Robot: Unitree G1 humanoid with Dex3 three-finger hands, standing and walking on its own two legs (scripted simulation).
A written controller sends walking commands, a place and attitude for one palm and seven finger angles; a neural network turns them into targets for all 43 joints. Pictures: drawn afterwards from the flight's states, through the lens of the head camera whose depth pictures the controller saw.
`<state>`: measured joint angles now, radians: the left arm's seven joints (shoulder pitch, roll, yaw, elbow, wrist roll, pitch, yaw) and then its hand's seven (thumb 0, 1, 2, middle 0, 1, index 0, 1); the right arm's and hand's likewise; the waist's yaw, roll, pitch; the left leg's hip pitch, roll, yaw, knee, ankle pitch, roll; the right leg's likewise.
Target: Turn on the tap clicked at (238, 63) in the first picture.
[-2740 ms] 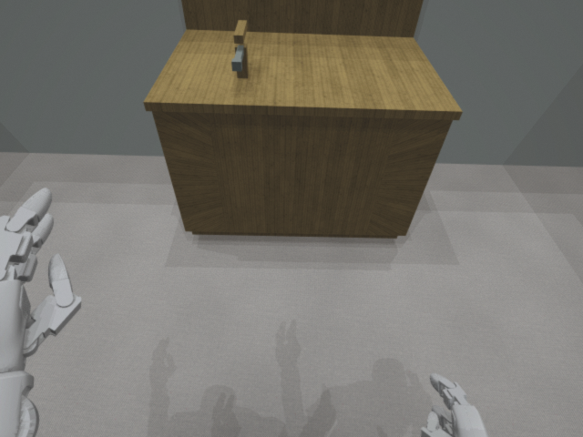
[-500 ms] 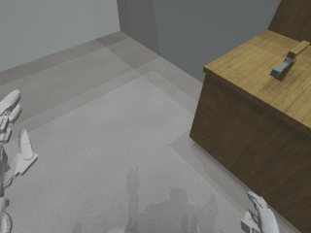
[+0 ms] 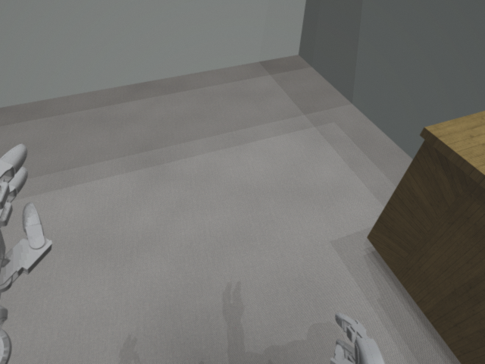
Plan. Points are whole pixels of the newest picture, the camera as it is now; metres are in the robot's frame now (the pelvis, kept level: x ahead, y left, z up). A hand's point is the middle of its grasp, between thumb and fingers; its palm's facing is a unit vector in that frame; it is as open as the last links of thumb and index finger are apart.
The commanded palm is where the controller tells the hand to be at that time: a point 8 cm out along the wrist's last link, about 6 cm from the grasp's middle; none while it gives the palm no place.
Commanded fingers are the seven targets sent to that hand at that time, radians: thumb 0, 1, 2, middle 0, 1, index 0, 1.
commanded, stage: walk to a spot facing it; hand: left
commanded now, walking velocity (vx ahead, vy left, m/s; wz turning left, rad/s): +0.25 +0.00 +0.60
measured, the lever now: out of the picture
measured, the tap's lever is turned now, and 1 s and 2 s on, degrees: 0 0 0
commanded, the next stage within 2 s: turn to face it in 0.78 s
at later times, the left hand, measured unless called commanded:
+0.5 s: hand out of the picture +0.17 +0.34 +0.18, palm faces +0.62 -0.69 -0.37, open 7.4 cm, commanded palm +0.09 +0.36 +0.18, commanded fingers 0.00 0.90 0.90 -0.20 -0.30 -0.20 -0.30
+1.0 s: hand (2, 210) +0.24 +0.33 +0.18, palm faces +0.61 -0.67 -0.42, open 7.4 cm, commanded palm +0.18 +0.36 +0.18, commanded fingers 0.00 0.90 0.90 -0.20 -0.30 -0.20 -0.30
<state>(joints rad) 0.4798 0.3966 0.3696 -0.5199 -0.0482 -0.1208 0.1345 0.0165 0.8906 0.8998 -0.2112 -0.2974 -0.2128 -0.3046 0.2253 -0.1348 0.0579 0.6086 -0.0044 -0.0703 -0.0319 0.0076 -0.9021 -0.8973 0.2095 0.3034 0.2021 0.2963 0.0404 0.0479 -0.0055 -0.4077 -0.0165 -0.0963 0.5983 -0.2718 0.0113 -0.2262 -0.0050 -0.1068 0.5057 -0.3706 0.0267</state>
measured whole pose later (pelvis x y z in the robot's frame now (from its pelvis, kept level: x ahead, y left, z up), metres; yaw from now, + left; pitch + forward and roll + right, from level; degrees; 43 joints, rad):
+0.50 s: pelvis +0.01 +0.04 +0.00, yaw +15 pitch +0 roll +0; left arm 0.42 0.39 0.39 -0.56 -0.03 -0.19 0.16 0.02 0.89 0.90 -0.21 -0.30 -0.21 -0.30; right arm 0.18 -0.14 0.00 0.60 0.01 -0.09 -0.05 0.01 -0.91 -0.90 0.20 0.30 0.19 0.29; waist -0.01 -0.05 0.05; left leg -0.32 0.05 0.11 0.60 -0.28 0.02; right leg -0.54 -0.11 -0.09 1.23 -0.43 0.05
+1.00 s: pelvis +0.11 +0.04 +0.00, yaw +17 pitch +0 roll +1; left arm 0.52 0.37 0.36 -0.58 -0.03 -0.21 0.16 0.02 0.89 0.90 -0.22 -0.30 -0.22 -0.31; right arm 0.21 -0.27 -0.03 0.60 0.00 -0.04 -0.08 0.01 -0.91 -0.90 0.20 0.30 0.20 0.30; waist 0.00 -0.03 0.05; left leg -0.38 0.08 0.12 0.67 -0.29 -0.03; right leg -0.23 -0.07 -0.16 0.53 -0.29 -0.03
